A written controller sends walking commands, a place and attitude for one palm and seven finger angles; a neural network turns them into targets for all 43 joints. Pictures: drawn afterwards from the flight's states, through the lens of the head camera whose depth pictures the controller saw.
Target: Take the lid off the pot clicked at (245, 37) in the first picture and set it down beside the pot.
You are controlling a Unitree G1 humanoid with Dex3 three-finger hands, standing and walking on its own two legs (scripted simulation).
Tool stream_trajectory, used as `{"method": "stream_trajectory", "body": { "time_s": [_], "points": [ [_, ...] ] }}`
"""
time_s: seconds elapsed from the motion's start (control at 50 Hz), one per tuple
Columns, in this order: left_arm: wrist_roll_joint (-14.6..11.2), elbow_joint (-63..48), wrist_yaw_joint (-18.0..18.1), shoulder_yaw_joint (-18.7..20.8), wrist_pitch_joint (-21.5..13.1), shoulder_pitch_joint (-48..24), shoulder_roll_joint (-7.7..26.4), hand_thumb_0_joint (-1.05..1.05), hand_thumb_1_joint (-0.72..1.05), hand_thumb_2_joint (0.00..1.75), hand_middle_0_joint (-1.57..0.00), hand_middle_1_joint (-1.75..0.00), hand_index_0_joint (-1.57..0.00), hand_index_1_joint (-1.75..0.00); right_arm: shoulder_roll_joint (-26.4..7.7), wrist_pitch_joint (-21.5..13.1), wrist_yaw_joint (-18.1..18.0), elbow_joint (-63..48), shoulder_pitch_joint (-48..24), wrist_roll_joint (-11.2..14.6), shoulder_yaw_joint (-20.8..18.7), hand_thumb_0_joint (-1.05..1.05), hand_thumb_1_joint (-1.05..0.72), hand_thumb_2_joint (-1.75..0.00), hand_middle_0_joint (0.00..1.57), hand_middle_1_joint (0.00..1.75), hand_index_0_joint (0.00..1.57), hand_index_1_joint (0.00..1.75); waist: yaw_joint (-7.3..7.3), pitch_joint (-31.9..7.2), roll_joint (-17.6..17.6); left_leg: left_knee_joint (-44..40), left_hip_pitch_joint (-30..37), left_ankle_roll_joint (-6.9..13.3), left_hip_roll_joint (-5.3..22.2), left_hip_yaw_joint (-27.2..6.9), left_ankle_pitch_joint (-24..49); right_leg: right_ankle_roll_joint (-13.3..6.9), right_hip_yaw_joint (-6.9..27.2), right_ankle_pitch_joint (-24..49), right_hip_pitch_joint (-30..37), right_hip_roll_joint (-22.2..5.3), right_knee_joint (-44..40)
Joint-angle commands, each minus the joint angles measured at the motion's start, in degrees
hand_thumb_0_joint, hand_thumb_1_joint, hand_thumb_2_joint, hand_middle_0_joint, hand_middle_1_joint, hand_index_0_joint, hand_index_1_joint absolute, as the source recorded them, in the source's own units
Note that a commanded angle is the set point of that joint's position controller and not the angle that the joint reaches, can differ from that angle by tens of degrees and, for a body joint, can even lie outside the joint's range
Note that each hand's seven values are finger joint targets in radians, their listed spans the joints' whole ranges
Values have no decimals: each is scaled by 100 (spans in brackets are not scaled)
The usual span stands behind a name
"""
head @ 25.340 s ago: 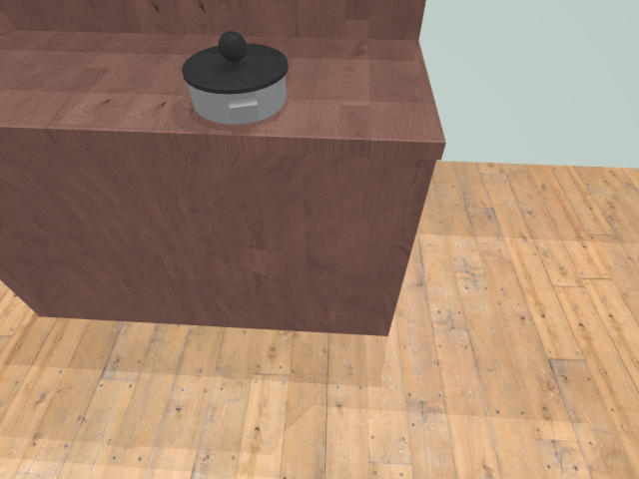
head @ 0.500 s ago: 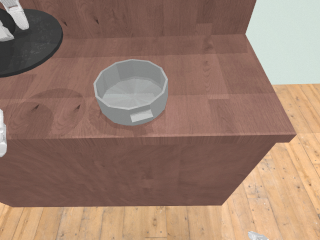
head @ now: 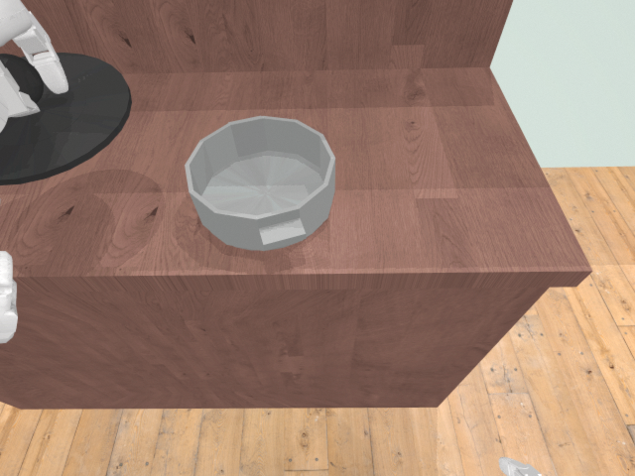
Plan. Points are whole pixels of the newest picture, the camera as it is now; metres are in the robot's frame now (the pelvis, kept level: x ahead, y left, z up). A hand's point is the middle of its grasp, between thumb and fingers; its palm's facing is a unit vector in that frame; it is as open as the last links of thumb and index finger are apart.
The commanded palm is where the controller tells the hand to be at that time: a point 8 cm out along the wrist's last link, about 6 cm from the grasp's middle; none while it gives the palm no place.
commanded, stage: lower the lid onto the table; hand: left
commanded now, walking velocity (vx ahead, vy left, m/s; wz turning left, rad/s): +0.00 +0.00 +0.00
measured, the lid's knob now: (11, 82) +0.48 +0.32 +0.25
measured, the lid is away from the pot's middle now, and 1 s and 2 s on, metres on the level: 0.25 0.23 0.23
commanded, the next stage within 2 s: none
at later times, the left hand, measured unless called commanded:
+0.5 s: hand (36, 117) +0.45 +0.30 +0.22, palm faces -0.30 -0.13 -0.94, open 7.0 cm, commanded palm +0.45 +0.30 +0.30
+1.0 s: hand (60, 140) +0.46 +0.29 +0.19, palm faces -0.34 -0.12 -0.93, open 7.0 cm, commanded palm +0.45 +0.30 +0.27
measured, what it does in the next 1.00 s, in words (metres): stands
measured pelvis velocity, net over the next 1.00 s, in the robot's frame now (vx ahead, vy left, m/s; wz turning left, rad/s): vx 0.00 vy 0.00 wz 0.00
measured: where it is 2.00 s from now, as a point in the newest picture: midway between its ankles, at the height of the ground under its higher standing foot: outside the picture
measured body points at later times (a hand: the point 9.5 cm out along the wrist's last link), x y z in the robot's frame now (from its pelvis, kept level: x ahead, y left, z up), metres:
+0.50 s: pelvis +0.00 +0.00 +0.00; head +0.04 -0.01 +0.45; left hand +0.46 +0.30 +0.28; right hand +0.07 -0.27 -0.12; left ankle +0.02 +0.05 -0.74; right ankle -0.03 -0.13 -0.74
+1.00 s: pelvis +0.00 +0.00 +0.00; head +0.05 -0.01 +0.45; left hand +0.47 +0.30 +0.24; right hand +0.08 -0.27 -0.12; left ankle +0.02 +0.05 -0.74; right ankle -0.03 -0.13 -0.74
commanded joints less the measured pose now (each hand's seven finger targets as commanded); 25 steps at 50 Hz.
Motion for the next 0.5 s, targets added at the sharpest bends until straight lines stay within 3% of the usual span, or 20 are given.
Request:
{"method": "stream_trajectory", "body": {
  "time_s": [0.0, 0.04, 0.06, 0.08, 0.1, 0.12, 0.14, 0.16, 0.18, 0.24, 0.26, 0.4, 0.44, 0.46, 0.48],
  "points": [
    [112, -1265, 434, 601, -94, -3417, 1785, 0, 45, 125, -83, -81, -101, -90, -790, -186, -49, -559, -32, 34, -279, 0, -90, -90, 20, 30, 20, 30, -104, -2590, 361, 106, 2342, -130, 290, -605, 2362, -330, 11, 1150, -300, 385, -80],
    [10, -1229, 430, 449, -121, -3235, 1562, 0, 45, 125, -83, -81, -101, -90, -845, -178, -38, -564, -18, 31, -300, 0, -90, -90, 20, 30, 20, 30, -107, -2596, 436, 111, 2342, -153, 264, -597, 2395, -355, -3, 1165, -270, 355, -108],
    [86, -1512, 465, 598, -154, -3517, 1787, 0, 45, 125, -83, -81, -101, -90, -801, -182, -28, -582, -57, 26, -288, 0, -90, -90, 20, 30, 20, 30, -64, -2796, 369, 80, 2363, -161, 272, -626, 2361, -342, 22, 1202, -162, 369, -58],
    [82, -1167, 437, 356, -146, -3474, 1445, 0, 45, 125, -83, -81, -101, -90, -786, -173, -43, -560, -106, 24, -280, 0, -90, -90, 20, 30, 20, 30, -145, -2554, 372, 104, 2305, -136, 263, -615, 2257, -344, -8, 1131, -352, 381, -66],
    [76, -935, 447, 388, -136, -3331, 1473, 0, 45, 125, -83, -81, -101, -90, -780, -172, -49, -513, -59, 32, -270, 0, -90, -90, 20, 30, 20, 30, -131, -2420, 170, 53, 2172, -125, 267, -610, 1981, -329, -9, 1041, -337, 378, -89],
    [72, -1025, 451, 451, -162, -3414, 1599, 0, 45, 125, -83, -81, -101, -90, -809, -150, -45, -513, -87, 33, -261, 0, -90, -90, 20, 30, 20, 30, -114, -2451, 231, -8, 2126, -126, 266, -587, 1798, -332, -6, 1008, -270, 373, -99],
    [15, -703, 474, 388, -186, -3136, 1501, 0, 45, 125, -83, -81, -101, -90, -852, -155, -53, -497, -20, 23, -272, 0, -90, -90, 20, 30, 20, 30, -145, -2324, 245, 48, 2034, -123, 247, -550, 1817, -358, -4, 1024, -284, 346, -136],
    [118, -936, 503, 524, -241, -3490, 1767, 0, 45, 125, -83, -81, -101, -90, -814, -162, -50, -492, -28, 18, -249, 0, -90, -90, 20, 30, 20, 30, -102, -2470, 103, -24, 1974, -127, 251, -563, 1639, -335, 18, 1053, -118, 363, -95],
    [115, -695, 484, 472, -265, -3459, 1649, 0, 45, 125, -83, -81, -101, -90, -808, -165, -72, -487, -72, 7, -244, 0, -90, -90, 20, 30, 20, 30, -124, -2376, 93, 2, 1918, -82, 232, -515, 1617, -343, 12, 1091, -135, 361, -79],
    [-8, -896, 514, 341, -337, -3580, 1515, 0, 45, 125, -83, -81, -101, -90, -850, -185, -70, -481, 5, 12, -285, 0, -90, -90, 20, 30, 20, 30, -163, -2549, 382, 35, 2136, -130, 243, -575, 1884, -357, 14, 1126, -151, 338, -128],
    [104, -1181, 550, 575, -378, -3811, 1830, 0, 45, 125, -83, -81, -101, -90, -805, -207, -66, -499, -5, -14, -275, 0, -90, -90, 20, 30, 20, 30, -104, -2799, 335, 21, 2211, -130, 250, -594, 1919, -340, 53, 1193, -10, 366, -87],
    [65, -374, 545, 499, -540, -3207, 1653, 0, 45, 125, -83, -81, -101, -90, -815, -184, -81, -455, 88, 4, -275, 0, -90, -90, 20, 30, 20, 30, -146, -2282, 191, -12, 1830, -91, 250, -498, 1585, -335, 32, 1109, -124, 361, -120],
    [-11, -472, 571, 443, -589, -3198, 1590, 0, 45, 125, -83, -81, -101, -90, -884, -159, -74, -448, 145, 1, -305, 0, -90, -90, 20, 30, 20, 30, -170, -2429, 394, 34, 1942, -114, 251, -505, 1935, -355, 28, 1253, -77, 343, -133],
    [73, -814, 595, 575, -617, -3420, 1786, 0, 45, 125, -83, -81, -101, -90, -836, -176, -70, -482, 132, -18, -309, 0, -90, -90, 20, 30, 20, 30, -143, -2609, 428, 35, 2059, -118, 259, -536, 2008, -342, 57, 1308, -18, 372, -104],
    [77, -805, 581, 542, -633, -3466, 1710, 0, 45, 125, -83, -81, -101, -90, -845, -192, -82, -484, 111, -32, -318, 0, -90, -90, 20, 30, 20, 30, -170, -2670, 490, 91, 2136, -89, 244, -536, 2079, -341, 66, 1336, -60, 382, -99]
  ]
}}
